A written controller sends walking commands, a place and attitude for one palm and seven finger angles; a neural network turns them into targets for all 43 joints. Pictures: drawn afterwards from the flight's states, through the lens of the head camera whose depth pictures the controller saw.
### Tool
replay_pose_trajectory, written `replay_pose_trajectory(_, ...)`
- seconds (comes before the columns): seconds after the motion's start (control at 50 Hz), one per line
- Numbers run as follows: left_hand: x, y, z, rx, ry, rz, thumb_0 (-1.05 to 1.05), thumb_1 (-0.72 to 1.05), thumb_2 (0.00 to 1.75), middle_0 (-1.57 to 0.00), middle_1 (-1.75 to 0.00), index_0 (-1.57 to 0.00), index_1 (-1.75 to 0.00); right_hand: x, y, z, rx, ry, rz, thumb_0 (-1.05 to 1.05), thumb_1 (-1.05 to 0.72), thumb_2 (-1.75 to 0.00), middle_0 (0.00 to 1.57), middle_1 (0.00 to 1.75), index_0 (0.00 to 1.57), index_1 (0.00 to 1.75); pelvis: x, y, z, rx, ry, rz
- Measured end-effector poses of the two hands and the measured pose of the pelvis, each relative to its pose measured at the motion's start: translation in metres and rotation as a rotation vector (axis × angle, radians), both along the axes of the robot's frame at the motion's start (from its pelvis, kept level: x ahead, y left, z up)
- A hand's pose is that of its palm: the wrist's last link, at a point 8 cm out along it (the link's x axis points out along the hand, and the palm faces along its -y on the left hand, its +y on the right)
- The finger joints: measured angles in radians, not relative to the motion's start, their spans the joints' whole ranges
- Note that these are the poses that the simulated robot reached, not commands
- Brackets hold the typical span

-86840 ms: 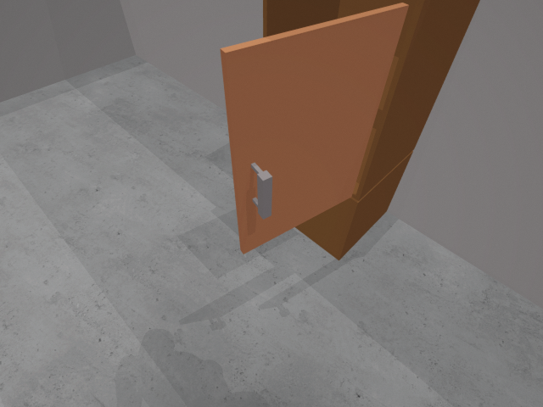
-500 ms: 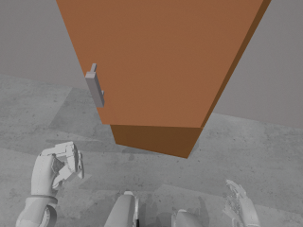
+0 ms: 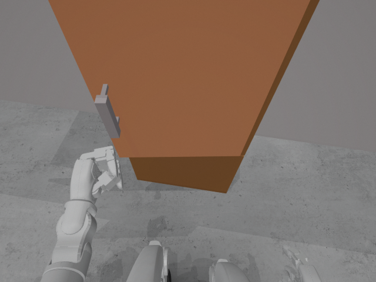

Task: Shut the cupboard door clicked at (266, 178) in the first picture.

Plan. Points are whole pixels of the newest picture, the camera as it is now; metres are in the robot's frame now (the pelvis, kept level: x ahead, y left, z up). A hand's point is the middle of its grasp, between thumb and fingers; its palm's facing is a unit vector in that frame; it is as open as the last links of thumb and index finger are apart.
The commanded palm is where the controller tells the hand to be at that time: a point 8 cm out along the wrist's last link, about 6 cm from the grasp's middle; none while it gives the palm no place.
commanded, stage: bring the fist close to the handle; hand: left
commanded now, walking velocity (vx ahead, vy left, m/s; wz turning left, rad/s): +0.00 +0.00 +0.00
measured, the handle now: (110, 111) +0.49 +0.21 +0.03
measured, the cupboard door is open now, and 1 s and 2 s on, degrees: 10 10 0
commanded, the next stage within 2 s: push the door shut along its arc in 0.72 s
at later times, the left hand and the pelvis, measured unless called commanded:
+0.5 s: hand (121, 142) +0.40 +0.16 +0.04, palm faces +0.08 -1.00 -0.03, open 3.1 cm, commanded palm +0.36 +0.22 +0.04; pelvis +0.00 -0.01 +0.00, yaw -1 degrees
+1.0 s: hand (124, 141) +0.40 +0.16 +0.04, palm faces +0.04 -1.00 -0.03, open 3.1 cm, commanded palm +0.39 +0.21 +0.04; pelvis -0.01 +0.00 +0.00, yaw +0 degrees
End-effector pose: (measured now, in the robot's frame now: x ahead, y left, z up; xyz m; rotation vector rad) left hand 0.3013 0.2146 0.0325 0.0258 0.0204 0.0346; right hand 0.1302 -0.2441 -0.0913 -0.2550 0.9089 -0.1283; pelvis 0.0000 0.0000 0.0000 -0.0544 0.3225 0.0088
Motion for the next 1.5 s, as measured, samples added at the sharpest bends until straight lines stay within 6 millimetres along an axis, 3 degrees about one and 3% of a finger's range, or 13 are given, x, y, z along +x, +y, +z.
replay_pose_trajectory(0.2, 0.044, -0.003, 0.011, 0.019, -0.069, 0.023, 0.02, 0.90, 0.90, -1.30, -1.50, -1.30, -1.50, -0.012, -0.009, -0.008, -0.006, 0.052, -0.020, 0.01, -0.90, -0.90, 0.20, 0.30, 0.20, 0.30, -0.003, -0.003, -0.003, 0.004, 0.015, -0.004)
replay_pose_trajectory(0.4, 0.070, 0.001, 0.009, -0.005, -0.044, 0.056, 0.02, 0.90, 0.90, -1.30, -1.50, -1.30, -1.50, -0.036, -0.015, -0.011, -0.003, 0.126, -0.067, 0.01, -0.90, -0.90, 0.20, 0.30, 0.20, 0.30, -0.001, -0.006, -0.001, 0.010, 0.025, -0.015)
replay_pose_trajectory(0.56, 0.065, 0.004, 0.005, 0.009, -0.026, 0.032, 0.02, 0.90, 0.90, -1.30, -1.50, -1.30, -1.50, -0.050, -0.019, -0.013, 0.006, 0.178, -0.096, 0.01, -0.90, -0.90, 0.20, 0.30, 0.20, 0.30, 0.000, -0.005, 0.001, 0.014, 0.025, -0.021)
replay_pose_trajectory(0.7, 0.057, 0.005, 0.004, -0.009, -0.051, 0.054, 0.02, 0.90, 0.90, -1.30, -1.50, -1.30, -1.50, -0.047, -0.018, -0.012, -0.004, 0.173, -0.088, 0.01, -0.90, -0.90, 0.20, 0.30, 0.20, 0.30, -0.001, -0.004, 0.002, 0.013, 0.022, -0.018)
replay_pose_trajectory(0.94, 0.069, 0.002, 0.003, 0.002, -0.028, 0.016, 0.02, 0.90, 0.90, -1.30, -1.50, -1.30, -1.50, -0.034, -0.012, -0.011, -0.004, 0.133, -0.072, 0.01, -0.90, -0.90, 0.20, 0.30, 0.20, 0.30, -0.005, -0.002, 0.000, 0.007, 0.023, -0.014)
replay_pose_trajectory(1.02, 0.083, 0.000, 0.006, 0.011, -0.048, -0.001, 0.02, 0.90, 0.90, -1.30, -1.50, -1.30, -1.50, -0.037, -0.012, -0.013, -0.014, 0.145, -0.069, 0.01, -0.90, -0.90, 0.20, 0.30, 0.20, 0.30, -0.006, -0.001, -0.002, 0.002, 0.029, -0.009)
replay_pose_trajectory(1.2, 0.114, 0.003, 0.010, 0.026, -0.042, -0.047, 0.02, 0.90, 0.90, -1.32, -1.50, -1.30, -1.50, -0.064, -0.017, -0.024, -0.021, 0.231, -0.103, 0.01, -0.90, -0.90, 0.20, 0.30, 0.20, 0.30, -0.007, -0.001, -0.009, -0.003, 0.054, -0.008)
replay_pose_trajectory(1.5, 0.143, -0.004, 0.009, 0.022, -0.016, -0.123, 0.02, 0.90, 0.90, -1.31, -1.50, -1.30, -1.50, -0.107, -0.023, -0.029, -0.033, 0.339, -0.163, 0.01, -0.90, -0.90, 0.20, 0.30, 0.20, 0.30, -0.010, -0.001, -0.015, -0.012, 0.083, -0.008)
